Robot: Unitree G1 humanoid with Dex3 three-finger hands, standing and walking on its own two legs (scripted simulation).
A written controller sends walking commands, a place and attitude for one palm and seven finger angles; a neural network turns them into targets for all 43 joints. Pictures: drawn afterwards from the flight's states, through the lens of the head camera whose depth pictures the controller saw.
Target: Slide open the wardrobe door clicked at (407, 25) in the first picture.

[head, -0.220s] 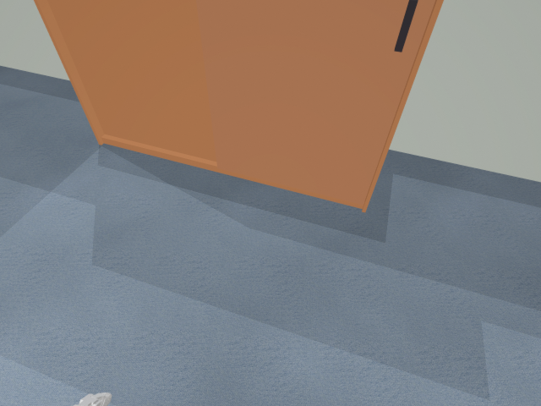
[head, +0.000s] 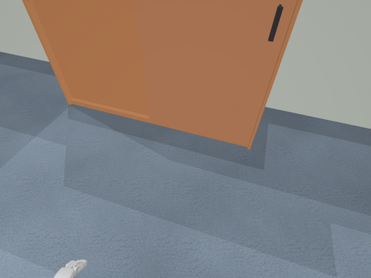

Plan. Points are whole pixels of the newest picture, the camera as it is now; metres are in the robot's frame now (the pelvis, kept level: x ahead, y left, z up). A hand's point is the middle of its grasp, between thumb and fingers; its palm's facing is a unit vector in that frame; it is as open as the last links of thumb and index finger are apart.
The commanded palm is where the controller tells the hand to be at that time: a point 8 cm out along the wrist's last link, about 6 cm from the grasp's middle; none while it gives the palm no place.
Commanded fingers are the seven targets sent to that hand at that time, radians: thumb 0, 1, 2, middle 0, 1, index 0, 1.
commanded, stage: stand and wait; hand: right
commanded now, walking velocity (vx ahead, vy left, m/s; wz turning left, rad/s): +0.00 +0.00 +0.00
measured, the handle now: (275, 22) +1.14 -0.35 +0.12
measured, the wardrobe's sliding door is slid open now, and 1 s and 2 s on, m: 0.00 0.00 0.00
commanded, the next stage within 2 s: look at it before walking up in 0.60 s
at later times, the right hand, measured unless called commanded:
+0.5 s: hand out of the picture +0.06 -0.24 -0.15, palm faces -0.02 +0.94 -0.34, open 7.4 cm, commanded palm none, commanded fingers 0.00 -0.90 -0.90 0.20 0.30 0.20 0.30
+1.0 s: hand out of the picture +0.06 -0.24 -0.15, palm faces -0.03 +0.94 -0.33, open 7.4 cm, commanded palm none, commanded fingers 0.00 -0.90 -0.90 0.20 0.30 0.20 0.30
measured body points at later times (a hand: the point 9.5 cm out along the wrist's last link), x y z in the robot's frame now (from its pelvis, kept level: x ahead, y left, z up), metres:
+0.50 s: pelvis -0.01 +0.01 +0.00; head -0.01 +0.01 +0.45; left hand +0.06 +0.31 -0.13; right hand +0.06 -0.29 -0.13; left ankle -0.01 +0.12 -0.74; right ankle -0.01 -0.12 -0.74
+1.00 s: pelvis -0.02 +0.01 +0.01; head -0.02 +0.00 +0.46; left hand +0.06 +0.30 -0.13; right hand +0.06 -0.29 -0.13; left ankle -0.01 +0.12 -0.74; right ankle -0.01 -0.12 -0.74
